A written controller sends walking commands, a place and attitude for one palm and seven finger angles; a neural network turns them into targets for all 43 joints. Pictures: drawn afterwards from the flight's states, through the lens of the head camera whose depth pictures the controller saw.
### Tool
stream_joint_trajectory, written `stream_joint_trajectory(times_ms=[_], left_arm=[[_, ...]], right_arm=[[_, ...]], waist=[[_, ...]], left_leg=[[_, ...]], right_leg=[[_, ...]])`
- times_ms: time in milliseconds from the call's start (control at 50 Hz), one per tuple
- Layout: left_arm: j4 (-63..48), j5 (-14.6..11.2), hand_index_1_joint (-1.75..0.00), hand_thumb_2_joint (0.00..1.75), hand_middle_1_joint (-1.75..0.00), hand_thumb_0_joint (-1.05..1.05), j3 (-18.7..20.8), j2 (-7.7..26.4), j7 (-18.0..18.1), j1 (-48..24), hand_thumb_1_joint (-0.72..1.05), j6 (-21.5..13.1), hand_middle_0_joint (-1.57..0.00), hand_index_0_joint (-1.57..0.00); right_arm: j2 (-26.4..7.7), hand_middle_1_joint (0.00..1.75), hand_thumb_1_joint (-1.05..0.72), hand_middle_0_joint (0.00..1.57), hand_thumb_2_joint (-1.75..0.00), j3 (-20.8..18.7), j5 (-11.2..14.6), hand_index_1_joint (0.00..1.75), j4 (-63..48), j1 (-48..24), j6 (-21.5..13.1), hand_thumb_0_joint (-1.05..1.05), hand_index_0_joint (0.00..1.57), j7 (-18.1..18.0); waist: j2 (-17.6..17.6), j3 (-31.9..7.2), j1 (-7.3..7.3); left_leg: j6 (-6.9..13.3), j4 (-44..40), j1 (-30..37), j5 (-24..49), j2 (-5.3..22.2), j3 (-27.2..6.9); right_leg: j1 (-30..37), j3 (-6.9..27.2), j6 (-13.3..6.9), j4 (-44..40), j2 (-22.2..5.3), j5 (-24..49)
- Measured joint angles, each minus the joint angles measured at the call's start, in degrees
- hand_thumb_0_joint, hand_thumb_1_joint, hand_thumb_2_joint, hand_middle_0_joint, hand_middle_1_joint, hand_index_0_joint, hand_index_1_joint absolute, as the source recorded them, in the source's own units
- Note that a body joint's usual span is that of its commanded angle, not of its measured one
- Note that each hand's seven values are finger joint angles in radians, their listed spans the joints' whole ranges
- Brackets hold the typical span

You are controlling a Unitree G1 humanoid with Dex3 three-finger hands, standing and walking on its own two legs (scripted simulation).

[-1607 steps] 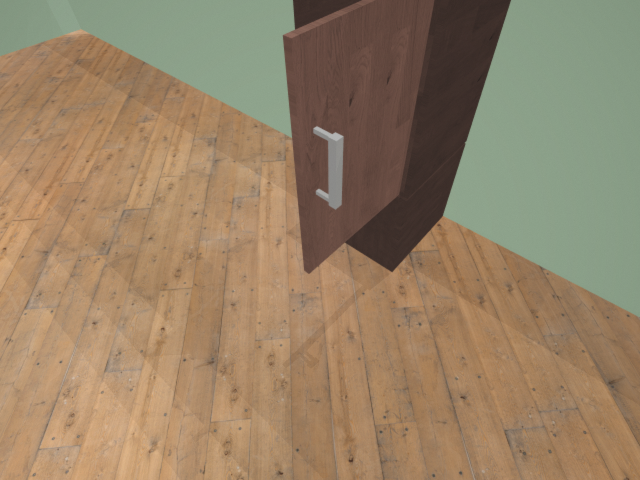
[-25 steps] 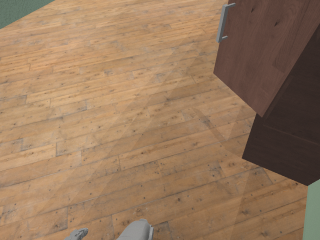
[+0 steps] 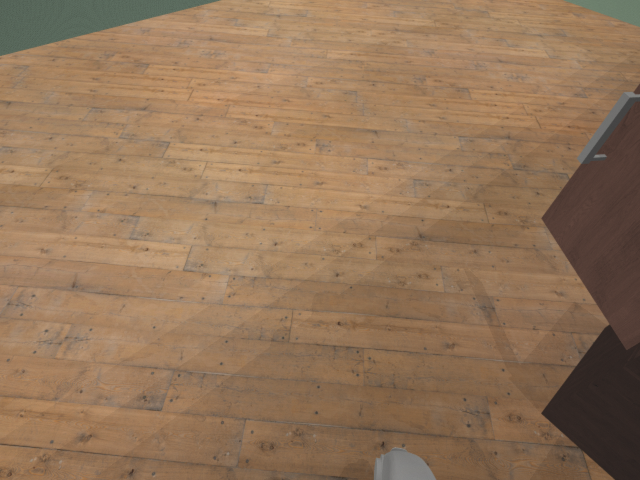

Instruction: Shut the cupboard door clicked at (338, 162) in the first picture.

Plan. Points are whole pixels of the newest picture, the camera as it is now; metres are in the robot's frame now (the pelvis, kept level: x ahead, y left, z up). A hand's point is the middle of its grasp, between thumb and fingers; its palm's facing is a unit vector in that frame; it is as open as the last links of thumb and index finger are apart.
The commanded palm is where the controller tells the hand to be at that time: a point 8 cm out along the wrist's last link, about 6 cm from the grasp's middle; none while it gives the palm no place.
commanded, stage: walk to a spot facing it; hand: left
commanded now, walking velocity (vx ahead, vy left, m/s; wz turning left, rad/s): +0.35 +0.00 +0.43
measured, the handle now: (613, 130) +0.82 -0.60 -0.01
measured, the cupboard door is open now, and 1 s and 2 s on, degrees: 57 57 57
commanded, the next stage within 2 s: turn to face it in 1.18 s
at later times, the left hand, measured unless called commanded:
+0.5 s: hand out of the picture +0.14 +0.11 -0.16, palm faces +0.31 -0.93 -0.21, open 7.2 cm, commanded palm none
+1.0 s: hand (165, 369) +0.29 +0.27 -0.17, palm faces +0.48 -0.86 -0.20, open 7.4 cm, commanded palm none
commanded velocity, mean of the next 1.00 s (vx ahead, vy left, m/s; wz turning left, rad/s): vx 0.35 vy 0.00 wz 0.36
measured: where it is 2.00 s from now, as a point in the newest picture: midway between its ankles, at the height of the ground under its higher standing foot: (280, 353)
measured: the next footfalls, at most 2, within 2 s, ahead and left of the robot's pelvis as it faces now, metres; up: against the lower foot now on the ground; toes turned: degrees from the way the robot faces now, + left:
right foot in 0.18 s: +0.20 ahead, -0.15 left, +0.00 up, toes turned -2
left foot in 0.76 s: +0.32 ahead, +0.14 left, +0.00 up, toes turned +32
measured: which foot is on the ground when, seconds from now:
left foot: down 0.00-0.18, up 0.20-0.74, down 0.76-1.00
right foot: up 0.00-0.16, down 0.18-0.76, up 0.78-1.00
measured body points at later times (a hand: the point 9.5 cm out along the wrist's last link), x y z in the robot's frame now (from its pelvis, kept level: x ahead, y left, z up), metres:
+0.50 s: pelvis +0.17 -0.07 +0.01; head +0.20 -0.07 +0.45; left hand +0.12 +0.16 -0.14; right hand +0.28 -0.30 -0.15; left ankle +0.16 +0.08 -0.65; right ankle +0.16 -0.15 -0.74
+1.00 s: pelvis +0.32 +0.06 +0.00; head +0.34 +0.09 +0.45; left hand +0.27 +0.31 -0.15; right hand +0.48 -0.14 -0.14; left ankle +0.29 +0.12 -0.74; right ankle +0.43 -0.08 -0.66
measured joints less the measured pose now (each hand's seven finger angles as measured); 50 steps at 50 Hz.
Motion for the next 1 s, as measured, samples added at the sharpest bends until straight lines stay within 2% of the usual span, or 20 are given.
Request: stream_joint_trajectory(times_ms=[80, 160, 180, 200, 240, 280, 340, 440, 540, 660, 720, 760, 780, 820, 860, 900, 1000], left_arm=[[-1.5, -0.3, -0.29, 0.9, -0.3, 0.01, -0.3, -0.9, -0.5, -2.2, 0.91, -0.6, -0.2, -0.2], [-2.5, -0.3, -0.29, 0.9, -0.3, 0.0, -0.6, -1.9, -0.9, -3.0, 0.91, -1.6, -0.2, -0.2], [-3.0, -0.2, -0.29, 0.9, -0.3, 0.0, -0.8, -1.8, -1.0, -2.8, 0.91, -2.3, -0.2, -0.2], [-3.2, 0.1, -0.29, 0.9, -0.3, 0.0, -0.9, -2.1, -0.8, -2.9, 0.91, -3.3, -0.2, -0.2], [-3.2, 0.1, -0.29, 0.9, -0.3, 0.0, -1.3, -3.5, -0.1, -3.3, 0.91, -4.1, -0.2, -0.2], [-2.7, 0.1, -0.29, 0.9, -0.3, 0.0, -1.7, -4.8, 0.6, -2.4, 0.91, -4.2, -0.2, -0.2], [-0.9, 0.1, -0.29, 0.9, -0.3, 0.0, -2.0, -6.3, 1.3, -0.1, 0.91, -4.1, -0.2, -0.2], [1.7, 0.0, -0.3, 0.9, -0.3, 0.0, -1.6, -6.7, 2.3, 3.7, 0.94, -5.2, -0.2, -0.21], [3.9, 0.2, -0.29, 0.9, -0.3, 0.0, -2.0, -7.3, 2.4, 6.9, 0.93, -5.9, -0.2, -0.2], [6.2, 0.4, -0.29, 0.9, -0.3, 0.0, -2.4, -7.5, 2.1, 10.0, 0.92, -5.7, -0.2, -0.2], [7.2, 0.3, -0.29, 0.9, -0.3, 0.0, -2.3, -7.0, 1.8, 11.7, 0.91, -5.2, -0.2, -0.2], [8.0, -0.1, -0.29, 0.9, -0.3, 0.0, -2.3, -7.0, 1.4, 13.2, 0.91, -4.5, -0.2, -0.2], [8.3, -0.3, -0.29, 0.9, -0.3, 0.0, -2.4, -6.8, 1.1, 12.8, 0.91, -3.7, -0.2, -0.2], [8.1, -0.4, -0.29, 0.9, -0.3, 0.0, -2.3, -5.8, 1.0, 10.5, 0.91, -2.2, -0.2, -0.2], [7.1, -0.2, -0.29, 0.9, -0.3, 0.01, -1.7, -5.0, 1.3, 7.7, 0.91, -1.9, -0.2, -0.2], [5.6, 0.1, -0.29, 0.9, -0.3, 0.01, -1.2, -4.3, 1.4, 4.7, 0.91, -2.1, -0.2, -0.2], [2.1, 0.3, -0.29, 0.9, -0.3, 0.0, -0.6, -3.7, 1.0, -0.9, 0.91, -2.3, -0.2, -0.2]], right_arm=[[0.2, 0.3, -0.9, 0.2, -0.9, -0.2, -0.1, 0.3, 2.3, 2.6, 0.2, 0.0, 0.2, 0.2], [-0.2, 0.3, -0.9, 0.2, -0.9, -0.8, -0.2, 0.3, 4.1, 4.3, 0.7, 0.0, 0.2, 0.3], [-0.3, 0.3, -0.9, 0.2, -0.9, -1.0, -0.1, 0.3, 4.3, 5.0, 0.8, 0.0, 0.2, 0.3], [-0.5, 0.3, -0.9, 0.2, -0.9, -1.3, 0.2, 0.3, 4.8, 5.2, 0.9, 0.0, 0.2, 0.3], [-1.3, 0.3, -0.9, 0.2, -0.9, -1.9, 0.3, 0.3, 5.4, 4.1, 1.7, 0.0, 0.2, 0.3], [-1.8, 0.3, -0.9, 0.2, -0.9, -2.4, 0.0, 0.3, 5.4, 2.9, 1.9, 0.0, 0.2, 0.4], [-2.1, 0.3, -0.91, 0.2, -0.9, -2.8, -0.2, 0.3, 4.7, 1.1, 1.9, 0.0, 0.2, 0.9], [-1.4, 0.3, -0.91, 0.2, -0.9, -3.1, -0.2, 0.3, 3.5, -1.3, 2.3, 0.0, 0.19, 1.5], [-0.8, 0.3, -0.91, 0.2, -0.9, -2.7, -0.3, 0.3, 2.5, -4.8, 2.8, 0.0, 0.19, 2.0], [0.0, 0.3, -0.91, 0.19, -0.9, -1.6, -0.4, 0.3, 0.5, -10.2, 2.5, 0.0, 0.19, 2.8], [0.6, 0.3, -0.91, 0.19, -0.9, -1.0, -0.4, 0.3, -1.1, -12.3, 1.5, 0.0, 0.19, 2.9], [0.3, 0.3, -0.91, 0.2, -0.9, -0.7, -0.7, 0.3, -2.5, -12.6, 0.1, 0.0, 0.19, 2.8], [0.2, 0.3, -0.91, 0.2, -0.9, -0.7, -0.7, 0.3, -3.0, -12.6, -0.7, 0.0, 0.2, 2.4], [0.4, 0.3, -0.91, 0.2, -0.9, -0.3, -0.4, 0.3, -3.1, -12.0, -1.6, 0.0, 0.2, 1.3], [0.7, 0.3, -0.91, 0.2, -0.9, 0.1, -0.2, 0.3, -2.3, -10.1, -1.7, 0.0, 0.2, 0.4], [1.0, 0.3, -0.91, 0.2, -0.9, 0.3, -0.1, 0.3, -0.8, -7.8, -1.7, 0.0, 0.2, -0.2], [0.5, 0.3, -0.94, 0.2, -0.9, -0.8, 0.3, 0.3, 2.9, -1.6, -2.0, -0.01, 0.2, -1.3]], waist=[[1.0, -0.2, -0.63], [2.1, -0.6, -1.47], [2.2, -1.0, -1.68], [2.6, -1.1, -1.51], [4.0, 0.0, -1.6], [4.1, 0.2, -1.63], [3.7, -0.5, -2.16], [2.7, -1.6, -1.76], [2.3, -0.8, -0.59], [1.8, 1.6, 1.99], [0.5, 2.3, 3.04], [0.6, 1.8, 2.69], [0.8, 2.0, 2.22], [0.6, 2.8, 2.06], [0.6, 2.5, 1.85], [0.7, 1.9, 1.51], [0.5, -0.3, 0.07]], left_leg=[[-0.7, -2.3, 2.7, -0.6, -0.1, -1.5], [-2.2, 0.6, 3.9, -4.8, 0.5, -2.5], [-2.1, 3.6, 3.0, -7.0, 0.5, -3.2], [-1.2, 10.0, 0.5, -9.8, 0.6, -3.4], [0.5, 27.9, -6.6, -12.3, 0.0, -4.3], [1.0, 41.2, -13.5, -8.0, -0.2, -2.8], [0.1, 48.2, -20.9, -0.2, 1.7, -0.1], [-1.4, 45.9, -27.5, 5.8, 4.3, 1.2], [-1.8, 36.3, -28.8, 5.9, 5.8, 3.2], [-0.1, 21.2, -25.1, 3.7, 5.8, 6.3], [1.8, 15.1, -21.1, 1.0, 4.1, 8.1], [3.6, 10.9, -17.7, 4.8, 2.8, 8.7], [4.1, 13.0, -18.1, 5.4, 2.3, 8.7], [4.5, 14.9, -16.7, 2.3, 1.2, 8.7], [4.5, 12.7, -14.0, 1.0, 0.5, 8.3], [4.0, 9.0, -10.9, 1.8, -0.1, 7.7], [4.4, -0.3, -3.1, 3.2, -1.6, 6.8]], right_leg=[[-0.2, 0.2, 0.4, -11.2, 0.2, 3.2], [4.4, -1.1, 0.0, -21.5, 2.1, 5.2], [6.8, -1.3, -0.3, -24.4, 2.7, 4.1], [7.0, -1.8, -1.7, -24.1, 2.9, 5.0], [7.6, -4.1, -4.4, -21.3, 2.8, 3.0], [10.1, -5.8, -5.3, -23.1, 2.4, 2.1], [15.1, -8.5, -5.6, -29.2, 2.4, 3.2], [21.8, -13.2, -5.7, -37.0, 3.0, 3.6], [26.6, -17.5, -5.0, -39.9, 3.3, 1.8], [31.3, -21.5, -2.5, -38.8, 2.1, -2.8], [32.6, -22.4, -0.3, -34.8, -0.4, -6.7], [30.3, -21.5, 0.1, -25.2, -3.3, -10.3], [26.9, -17.8, -0.3, -16.2, -4.1, -11.7], [19.1, -9.0, -1.3, 0.6, -3.0, -12.3], [12.1, -4.7, -1.9, 9.0, -1.8, -9.7], [7.1, -2.7, -2.0, 9.2, -1.6, -6.0], [-0.4, 0.3, -1.7, 0.9, -1.4, 3.6]])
